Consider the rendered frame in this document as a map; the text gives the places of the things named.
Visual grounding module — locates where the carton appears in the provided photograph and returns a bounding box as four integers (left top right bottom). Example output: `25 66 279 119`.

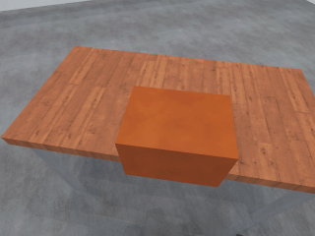
115 86 239 187

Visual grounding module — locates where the table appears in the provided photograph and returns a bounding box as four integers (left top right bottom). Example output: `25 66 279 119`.
1 46 315 223

